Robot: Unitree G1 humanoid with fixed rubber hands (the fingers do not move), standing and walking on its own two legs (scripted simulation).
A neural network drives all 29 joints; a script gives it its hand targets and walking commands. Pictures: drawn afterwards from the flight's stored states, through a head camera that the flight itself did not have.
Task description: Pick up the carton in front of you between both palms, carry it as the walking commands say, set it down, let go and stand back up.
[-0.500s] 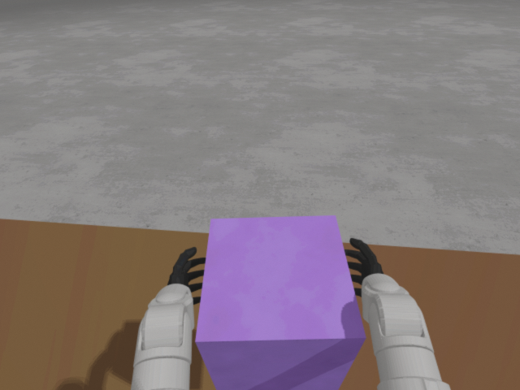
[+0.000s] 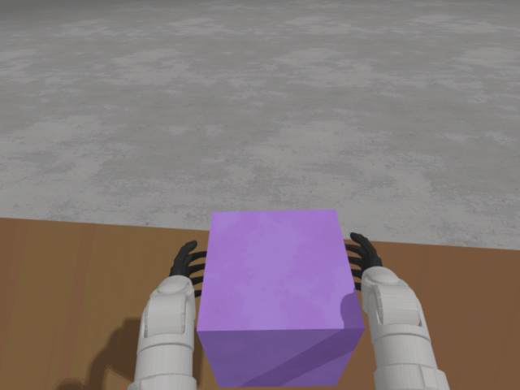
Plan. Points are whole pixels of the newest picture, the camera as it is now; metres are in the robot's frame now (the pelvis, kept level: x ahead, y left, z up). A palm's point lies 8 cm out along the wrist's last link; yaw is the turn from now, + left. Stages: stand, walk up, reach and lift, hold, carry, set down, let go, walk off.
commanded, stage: hold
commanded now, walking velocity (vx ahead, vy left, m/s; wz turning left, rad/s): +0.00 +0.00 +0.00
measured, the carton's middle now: (275, 301) +0.30 +0.00 -0.02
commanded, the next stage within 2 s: carry in 0.32 s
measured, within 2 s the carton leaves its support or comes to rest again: neither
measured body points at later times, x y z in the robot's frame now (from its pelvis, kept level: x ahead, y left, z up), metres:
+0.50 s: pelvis +0.03 -0.01 -0.01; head -0.01 -0.02 +0.44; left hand +0.33 +0.13 +0.06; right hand +0.33 -0.17 +0.06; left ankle +0.03 +0.13 -0.74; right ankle +0.02 -0.13 -0.74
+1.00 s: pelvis +0.26 -0.05 -0.02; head +0.25 -0.07 +0.43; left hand +0.53 +0.08 +0.08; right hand +0.52 -0.22 +0.08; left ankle +0.10 +0.08 -0.71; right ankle +0.31 -0.12 -0.75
